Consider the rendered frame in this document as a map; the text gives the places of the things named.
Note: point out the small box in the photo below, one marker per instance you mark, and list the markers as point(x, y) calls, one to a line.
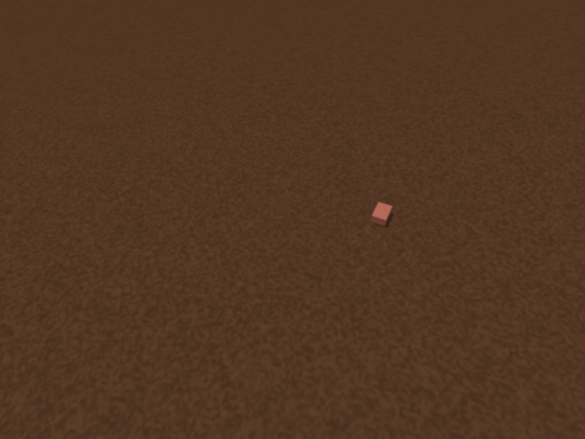
point(381, 213)

